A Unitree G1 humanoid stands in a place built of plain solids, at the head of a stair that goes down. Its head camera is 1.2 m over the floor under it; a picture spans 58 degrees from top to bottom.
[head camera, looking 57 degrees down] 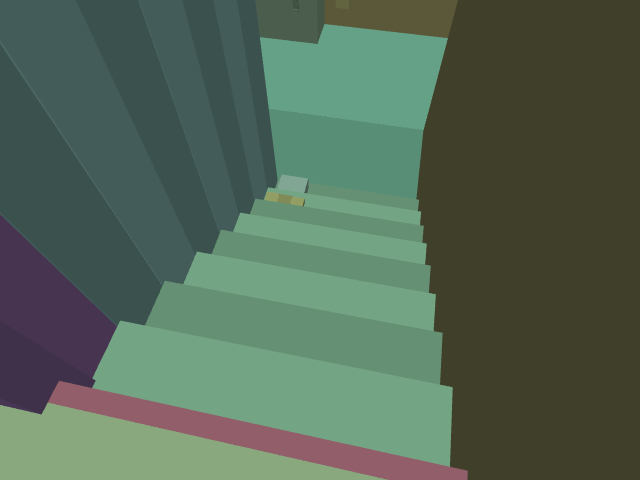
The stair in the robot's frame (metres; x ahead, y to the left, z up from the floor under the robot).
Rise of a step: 0.18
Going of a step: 0.25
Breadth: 1.11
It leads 11 degrees to the right of straight ahead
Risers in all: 9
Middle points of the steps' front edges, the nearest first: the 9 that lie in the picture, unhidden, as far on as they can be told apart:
0.22 0.18 0.00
0.46 0.13 -0.18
0.71 0.08 -0.35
0.95 0.03 -0.53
1.20 -0.02 -0.70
1.44 -0.07 -0.88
1.69 -0.12 -1.06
1.93 -0.17 -1.23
2.18 -0.22 -1.41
